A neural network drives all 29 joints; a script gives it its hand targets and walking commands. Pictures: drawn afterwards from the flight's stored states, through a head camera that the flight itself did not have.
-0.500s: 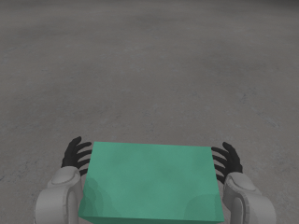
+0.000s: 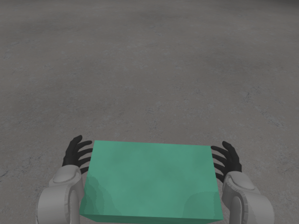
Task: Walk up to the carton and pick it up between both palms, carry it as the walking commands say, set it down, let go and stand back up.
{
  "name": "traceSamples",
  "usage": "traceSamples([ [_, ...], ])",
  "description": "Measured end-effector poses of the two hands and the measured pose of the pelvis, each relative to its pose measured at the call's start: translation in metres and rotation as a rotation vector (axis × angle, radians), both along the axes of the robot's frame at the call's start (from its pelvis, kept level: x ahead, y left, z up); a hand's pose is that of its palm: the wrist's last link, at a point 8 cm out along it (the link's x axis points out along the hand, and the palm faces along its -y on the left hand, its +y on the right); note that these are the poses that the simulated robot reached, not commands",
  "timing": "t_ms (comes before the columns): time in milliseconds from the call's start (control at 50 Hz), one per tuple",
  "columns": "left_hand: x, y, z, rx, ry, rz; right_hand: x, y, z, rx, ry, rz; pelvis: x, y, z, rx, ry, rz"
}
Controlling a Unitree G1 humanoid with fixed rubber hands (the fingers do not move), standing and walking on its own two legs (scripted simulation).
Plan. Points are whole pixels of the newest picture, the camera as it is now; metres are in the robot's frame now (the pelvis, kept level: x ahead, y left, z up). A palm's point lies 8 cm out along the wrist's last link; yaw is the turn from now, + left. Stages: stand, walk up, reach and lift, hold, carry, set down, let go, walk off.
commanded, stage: carry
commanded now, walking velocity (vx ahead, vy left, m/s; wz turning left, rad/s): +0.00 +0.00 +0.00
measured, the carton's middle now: (150, 186) +0.24 +0.00 +0.01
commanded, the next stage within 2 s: hold in 0.90 s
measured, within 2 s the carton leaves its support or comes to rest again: neither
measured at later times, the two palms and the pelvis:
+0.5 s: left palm (78, 166) +0.26 +0.18 +0.07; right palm (225, 171) +0.26 -0.18 +0.07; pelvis +0.00 +0.00 +0.00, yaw +0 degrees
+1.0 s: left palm (83, 166) +0.28 +0.18 +0.04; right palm (217, 169) +0.28 -0.18 +0.04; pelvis +0.01 +0.00 +0.01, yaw +1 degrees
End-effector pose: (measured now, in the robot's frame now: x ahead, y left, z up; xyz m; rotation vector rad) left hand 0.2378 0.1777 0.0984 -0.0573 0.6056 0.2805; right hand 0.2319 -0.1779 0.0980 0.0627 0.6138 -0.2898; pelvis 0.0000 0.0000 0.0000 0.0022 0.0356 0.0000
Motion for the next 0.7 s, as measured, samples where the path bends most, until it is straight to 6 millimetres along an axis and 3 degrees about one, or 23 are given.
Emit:
traceSamples([
  [700, 0.032, -0.004, -0.030, 0.040, 0.025, -0.034, 0.031, -0.004, -0.029, -0.045, 0.026, 0.028, 0.007, -0.003, 0.001, 0.000, 0.002, 0.001],
])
